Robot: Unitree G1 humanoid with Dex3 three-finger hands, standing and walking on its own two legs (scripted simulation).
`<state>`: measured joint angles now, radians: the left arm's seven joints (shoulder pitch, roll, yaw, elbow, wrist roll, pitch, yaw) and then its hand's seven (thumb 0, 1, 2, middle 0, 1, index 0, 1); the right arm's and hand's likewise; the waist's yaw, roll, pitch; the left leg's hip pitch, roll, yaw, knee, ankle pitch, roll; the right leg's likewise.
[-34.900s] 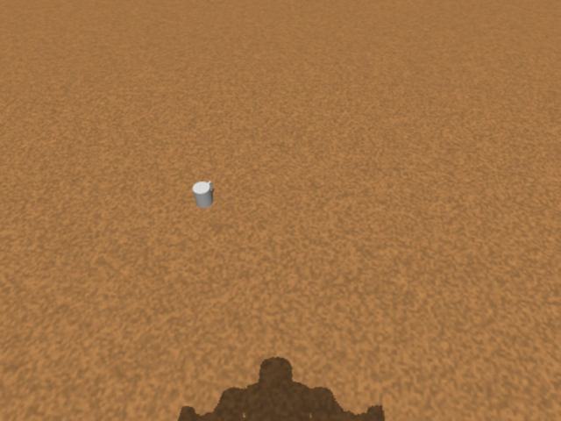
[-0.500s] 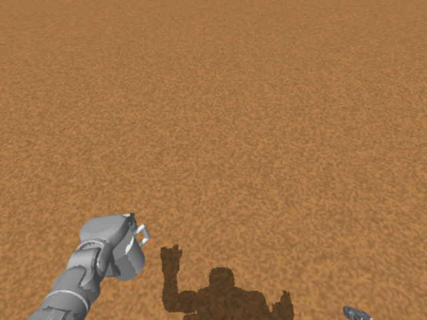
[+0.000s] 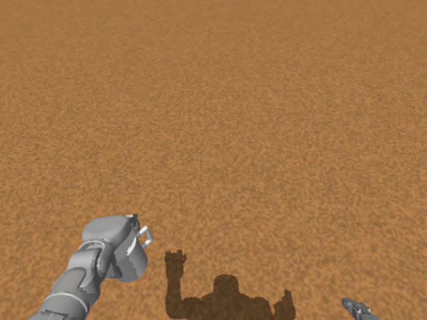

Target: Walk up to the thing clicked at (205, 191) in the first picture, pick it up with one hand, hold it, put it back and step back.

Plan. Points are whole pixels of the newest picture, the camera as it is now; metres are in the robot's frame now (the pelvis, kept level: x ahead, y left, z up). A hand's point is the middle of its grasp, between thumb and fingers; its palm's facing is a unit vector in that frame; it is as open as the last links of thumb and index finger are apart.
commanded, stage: hold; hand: left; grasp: from above
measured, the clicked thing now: (130, 249) +0.31 +0.21 -0.10
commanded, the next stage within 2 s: crouch in 0.82 s
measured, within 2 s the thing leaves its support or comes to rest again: neither
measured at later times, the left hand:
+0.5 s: hand (111, 249) +0.29 +0.22 -0.04, palm faces -0.48 -0.08 -0.88, open 10.6 cm
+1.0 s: hand (114, 250) +0.29 +0.22 -0.04, palm faces -0.48 -0.06 -0.87, open 10.6 cm
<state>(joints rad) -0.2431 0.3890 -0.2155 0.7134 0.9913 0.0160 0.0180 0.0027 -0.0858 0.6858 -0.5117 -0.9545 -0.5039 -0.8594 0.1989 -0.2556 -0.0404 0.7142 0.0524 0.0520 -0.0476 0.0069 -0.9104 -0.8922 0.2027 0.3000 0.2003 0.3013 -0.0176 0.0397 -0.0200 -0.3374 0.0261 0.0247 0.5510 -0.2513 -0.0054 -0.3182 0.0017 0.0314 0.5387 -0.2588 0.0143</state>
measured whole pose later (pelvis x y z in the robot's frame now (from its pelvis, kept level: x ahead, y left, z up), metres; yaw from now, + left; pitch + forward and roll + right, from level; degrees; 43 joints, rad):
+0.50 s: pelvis +0.00 +0.00 +0.00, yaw +0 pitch +1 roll +0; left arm -0.23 0.40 -0.21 0.66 0.98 0.01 -0.05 0.01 -0.06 0.65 -0.51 -0.94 -0.51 -0.85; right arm 0.18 -0.25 -0.03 0.70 0.06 0.06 -0.05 0.01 -0.91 -0.89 0.20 0.30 0.20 0.30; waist 0.00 0.05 -0.01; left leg -0.28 0.02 0.03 0.50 -0.23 0.00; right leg -0.27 0.00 0.03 0.49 -0.24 0.01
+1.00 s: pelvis +0.00 +0.00 +0.01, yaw +0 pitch +1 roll +0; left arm -0.24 0.40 -0.22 0.67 0.99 0.01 -0.04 0.01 -0.07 0.62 -0.54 -0.92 -0.53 -0.83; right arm 0.18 -0.25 -0.03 0.70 0.05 0.07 -0.06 0.01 -0.91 -0.89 0.20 0.30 0.20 0.30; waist -0.01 0.04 0.00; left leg -0.27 0.02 0.02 0.48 -0.22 -0.01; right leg -0.26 0.00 0.03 0.48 -0.23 0.01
